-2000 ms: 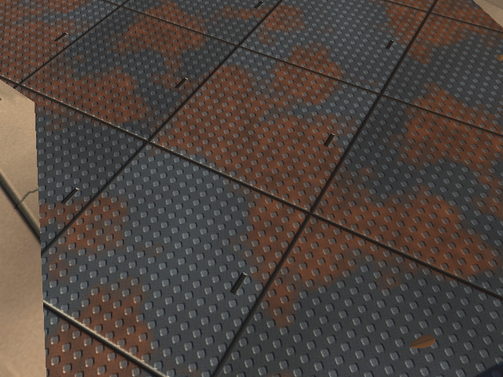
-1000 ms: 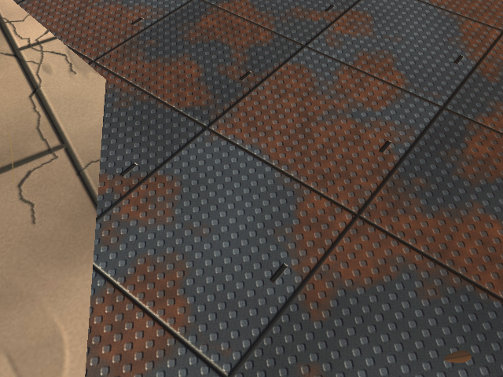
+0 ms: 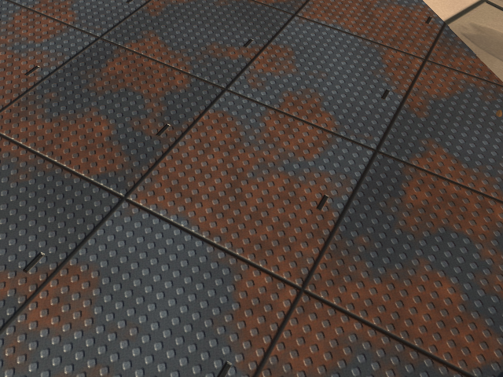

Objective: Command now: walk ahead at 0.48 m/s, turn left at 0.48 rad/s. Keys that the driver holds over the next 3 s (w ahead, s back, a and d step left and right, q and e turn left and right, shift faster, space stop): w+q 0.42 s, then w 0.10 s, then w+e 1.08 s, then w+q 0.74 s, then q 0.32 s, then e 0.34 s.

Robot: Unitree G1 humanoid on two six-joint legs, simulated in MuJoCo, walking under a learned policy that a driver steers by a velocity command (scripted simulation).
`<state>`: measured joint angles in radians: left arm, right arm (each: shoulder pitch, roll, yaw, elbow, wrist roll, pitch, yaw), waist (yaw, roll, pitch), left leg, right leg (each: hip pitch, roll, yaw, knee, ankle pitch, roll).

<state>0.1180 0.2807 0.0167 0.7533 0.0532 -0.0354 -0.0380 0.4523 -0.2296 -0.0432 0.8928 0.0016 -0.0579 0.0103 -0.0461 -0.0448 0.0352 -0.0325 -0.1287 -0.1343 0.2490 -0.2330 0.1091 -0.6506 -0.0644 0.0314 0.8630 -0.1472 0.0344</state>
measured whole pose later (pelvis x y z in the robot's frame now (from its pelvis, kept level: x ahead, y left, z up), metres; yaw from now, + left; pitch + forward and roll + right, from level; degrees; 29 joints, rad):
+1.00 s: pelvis +0.51 +0.09 +0.00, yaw +9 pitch +0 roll +1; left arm 0.23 0.27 0.07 0.87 0.03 0.00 -0.04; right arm 0.37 -0.24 -0.04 0.91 -0.02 -0.09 -0.01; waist -0.01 -0.04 0.03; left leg -0.05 -0.02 0.20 0.27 -0.23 0.05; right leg -0.65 -0.09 0.00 1.03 -0.14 -0.04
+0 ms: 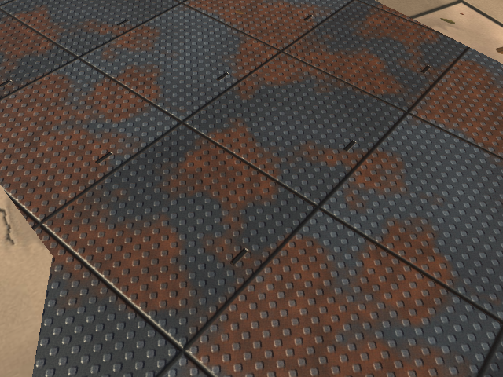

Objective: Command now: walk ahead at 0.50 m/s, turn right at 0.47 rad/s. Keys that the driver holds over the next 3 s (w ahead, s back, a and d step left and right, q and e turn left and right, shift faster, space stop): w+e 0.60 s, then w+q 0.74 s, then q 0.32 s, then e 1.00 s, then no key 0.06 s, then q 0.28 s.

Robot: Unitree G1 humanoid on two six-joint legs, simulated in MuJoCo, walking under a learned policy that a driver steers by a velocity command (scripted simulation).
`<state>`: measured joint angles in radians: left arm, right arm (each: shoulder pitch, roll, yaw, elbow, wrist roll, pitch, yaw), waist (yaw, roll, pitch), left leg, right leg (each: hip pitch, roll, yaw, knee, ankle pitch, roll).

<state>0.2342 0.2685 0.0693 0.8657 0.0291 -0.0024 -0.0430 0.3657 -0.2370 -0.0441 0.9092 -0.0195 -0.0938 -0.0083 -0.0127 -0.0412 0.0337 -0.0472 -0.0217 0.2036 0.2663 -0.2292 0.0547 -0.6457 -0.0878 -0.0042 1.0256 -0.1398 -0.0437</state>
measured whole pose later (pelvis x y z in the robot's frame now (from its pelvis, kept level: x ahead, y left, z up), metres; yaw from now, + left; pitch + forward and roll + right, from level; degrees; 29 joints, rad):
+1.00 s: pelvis +0.54 -0.10 +0.00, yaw -18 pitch +0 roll +0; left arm 0.22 0.27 0.03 0.80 0.05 -0.05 -0.02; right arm 0.34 -0.26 -0.05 0.87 0.00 -0.05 0.02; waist -0.01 -0.04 0.05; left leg -0.21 -0.12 -0.02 0.37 -0.16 0.10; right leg -0.48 -0.03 0.04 1.06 -0.30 -0.01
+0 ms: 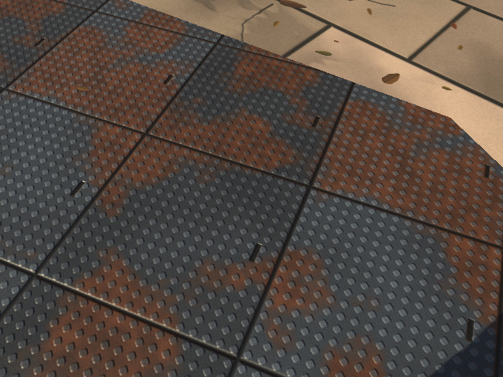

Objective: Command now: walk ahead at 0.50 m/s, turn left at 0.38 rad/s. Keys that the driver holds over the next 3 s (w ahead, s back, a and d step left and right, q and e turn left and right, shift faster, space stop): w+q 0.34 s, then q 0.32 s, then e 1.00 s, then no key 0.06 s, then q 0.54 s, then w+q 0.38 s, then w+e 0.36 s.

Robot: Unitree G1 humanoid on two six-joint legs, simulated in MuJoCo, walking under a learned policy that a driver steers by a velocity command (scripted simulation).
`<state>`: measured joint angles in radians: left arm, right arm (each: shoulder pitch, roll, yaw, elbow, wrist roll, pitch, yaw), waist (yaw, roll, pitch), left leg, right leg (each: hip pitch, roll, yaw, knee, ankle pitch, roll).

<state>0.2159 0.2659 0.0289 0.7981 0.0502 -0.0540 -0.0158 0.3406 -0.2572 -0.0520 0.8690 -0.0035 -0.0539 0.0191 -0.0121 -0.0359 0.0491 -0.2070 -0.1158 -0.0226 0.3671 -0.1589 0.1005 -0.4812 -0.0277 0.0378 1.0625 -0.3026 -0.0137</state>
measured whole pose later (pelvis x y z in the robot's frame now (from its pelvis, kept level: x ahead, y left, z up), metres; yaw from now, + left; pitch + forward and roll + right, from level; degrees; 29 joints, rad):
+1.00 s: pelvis +0.32 +0.01 +0.00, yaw +20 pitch -1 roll -1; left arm 0.28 0.24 0.04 0.85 0.01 0.05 0.00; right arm 0.11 -0.18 0.00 0.76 -0.02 0.02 -0.04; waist 0.04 -0.02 0.06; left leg -0.28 0.00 0.09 0.43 -0.15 0.06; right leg -0.36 -0.01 0.00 0.93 -0.50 0.01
